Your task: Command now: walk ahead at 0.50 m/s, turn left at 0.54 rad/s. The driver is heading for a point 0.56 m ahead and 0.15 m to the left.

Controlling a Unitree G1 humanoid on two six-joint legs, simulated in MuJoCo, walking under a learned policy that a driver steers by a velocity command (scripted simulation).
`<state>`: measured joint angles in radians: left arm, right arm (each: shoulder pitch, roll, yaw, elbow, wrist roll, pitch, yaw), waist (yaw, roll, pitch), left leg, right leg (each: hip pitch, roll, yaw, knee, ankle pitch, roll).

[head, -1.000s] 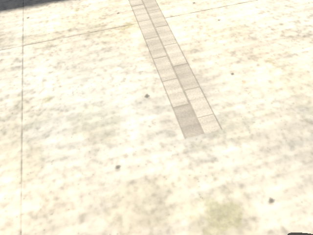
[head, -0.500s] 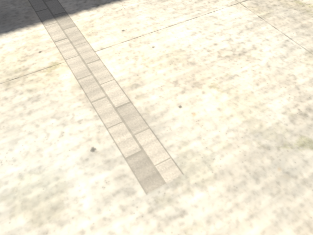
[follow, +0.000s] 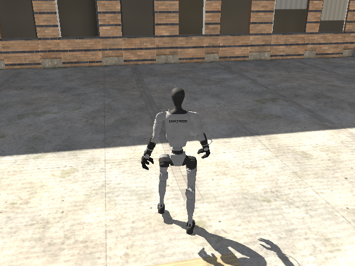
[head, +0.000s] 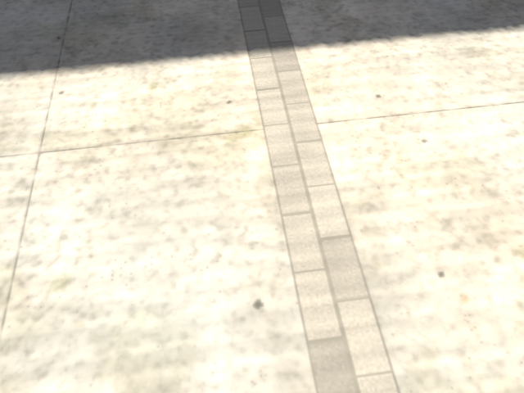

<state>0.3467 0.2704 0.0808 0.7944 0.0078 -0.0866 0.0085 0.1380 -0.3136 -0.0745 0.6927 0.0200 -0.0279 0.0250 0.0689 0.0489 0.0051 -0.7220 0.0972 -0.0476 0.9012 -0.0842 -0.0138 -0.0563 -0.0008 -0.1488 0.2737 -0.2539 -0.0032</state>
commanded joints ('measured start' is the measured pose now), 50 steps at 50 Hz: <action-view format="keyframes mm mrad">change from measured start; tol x32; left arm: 1 -76 164 38 -70 -11 -15 7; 50 -226 106 -27 -57 -17 32 -25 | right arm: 1 -84 1 14 -88 -1 -10 21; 35 381 -71 2 -43 -2 -15 -47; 50 77 -39 5 -72 -36 48 -43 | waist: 1 -16 -104 40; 11 -192 120 -400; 50 -99 -151 -107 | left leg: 1 38 3 28 -139 92 17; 8 512 -170 169 -325 -62 160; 11 1128 234 -788 -593 -329 421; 18 512 66 -300 -658 164 319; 30 584 35 -376 -512 18 215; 33 518 -76 -280 -139 189 113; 36 10 -166 -173 473 -522 -25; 50 586 -84 10 -449 14 15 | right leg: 1 -25 -259 70 -109 304 -146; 8 22 -239 -71 385 863 -55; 10 -654 9 49 1045 -343 53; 11 -753 3 245 1136 -336 37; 32 -244 8 191 138 267 -27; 35 413 -464 860 168 541 -352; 44 -191 -206 266 59 789 -224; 50 -242 -167 260 89 243 -141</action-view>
